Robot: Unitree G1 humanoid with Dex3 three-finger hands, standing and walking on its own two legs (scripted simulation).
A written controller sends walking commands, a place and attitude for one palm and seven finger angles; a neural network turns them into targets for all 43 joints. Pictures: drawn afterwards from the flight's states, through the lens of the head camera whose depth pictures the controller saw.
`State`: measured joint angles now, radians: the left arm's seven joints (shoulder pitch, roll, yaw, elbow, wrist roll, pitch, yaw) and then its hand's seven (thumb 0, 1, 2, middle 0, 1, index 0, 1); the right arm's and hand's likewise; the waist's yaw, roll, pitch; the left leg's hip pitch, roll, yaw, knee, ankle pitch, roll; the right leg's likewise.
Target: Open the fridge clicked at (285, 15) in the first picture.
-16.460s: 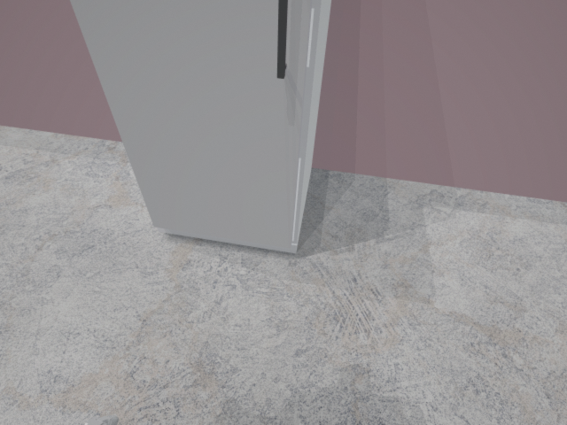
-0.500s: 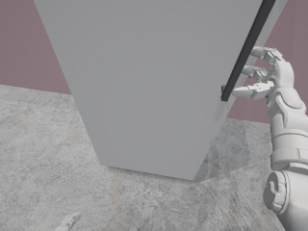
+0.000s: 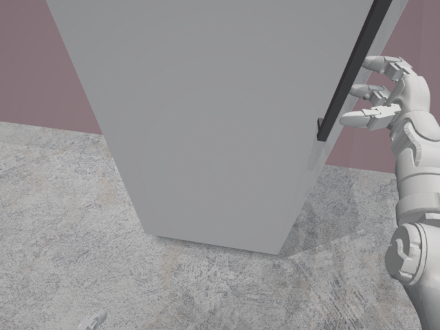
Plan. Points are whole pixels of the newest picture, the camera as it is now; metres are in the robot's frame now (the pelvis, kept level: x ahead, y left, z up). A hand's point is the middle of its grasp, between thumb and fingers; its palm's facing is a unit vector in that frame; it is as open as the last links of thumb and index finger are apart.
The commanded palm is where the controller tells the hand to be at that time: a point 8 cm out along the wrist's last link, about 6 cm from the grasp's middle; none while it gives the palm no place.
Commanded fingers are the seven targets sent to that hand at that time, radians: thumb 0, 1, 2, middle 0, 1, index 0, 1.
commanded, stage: slide the fingers in behind the handle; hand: right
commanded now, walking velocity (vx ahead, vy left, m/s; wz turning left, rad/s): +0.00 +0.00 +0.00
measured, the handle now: (354, 52) +0.52 -0.15 +0.26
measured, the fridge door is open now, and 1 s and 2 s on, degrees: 0 0 0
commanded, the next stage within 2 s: grip the handle and tug to test in 1.86 s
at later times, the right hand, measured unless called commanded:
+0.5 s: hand (360, 102) +0.47 -0.18 +0.20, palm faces +0.03 +1.00 +0.01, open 13.9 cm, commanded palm +0.44 -0.23 +0.21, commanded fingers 0.00 0.50 -0.30 0.30 1.20 0.30 1.20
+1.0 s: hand (351, 101) +0.47 -0.16 +0.20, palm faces +0.03 +1.00 +0.03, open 14.0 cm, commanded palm +0.44 -0.21 +0.21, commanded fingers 0.00 0.50 -0.30 0.30 1.20 0.30 1.20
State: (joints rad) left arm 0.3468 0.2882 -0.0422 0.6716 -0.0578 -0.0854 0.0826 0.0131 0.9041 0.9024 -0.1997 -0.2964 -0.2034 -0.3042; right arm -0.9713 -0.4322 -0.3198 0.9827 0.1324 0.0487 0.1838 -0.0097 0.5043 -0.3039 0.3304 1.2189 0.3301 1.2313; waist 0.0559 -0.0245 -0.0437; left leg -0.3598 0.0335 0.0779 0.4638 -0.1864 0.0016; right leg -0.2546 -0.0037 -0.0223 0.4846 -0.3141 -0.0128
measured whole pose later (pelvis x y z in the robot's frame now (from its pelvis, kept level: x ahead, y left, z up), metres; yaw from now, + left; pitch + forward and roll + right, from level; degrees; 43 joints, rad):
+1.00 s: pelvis +0.01 +0.00 +0.00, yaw +1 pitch +5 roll +1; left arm 0.33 0.27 -0.04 0.65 -0.06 -0.08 0.07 0.01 0.90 0.90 -0.20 -0.30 -0.20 -0.30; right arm -0.87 -0.35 -0.29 0.83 0.15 0.08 0.14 -0.01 0.50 -0.30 0.30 1.20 0.30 1.20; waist 0.04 -0.04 -0.06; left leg -0.35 0.03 0.07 0.47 -0.20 0.00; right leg -0.24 -0.01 -0.03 0.48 -0.33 -0.01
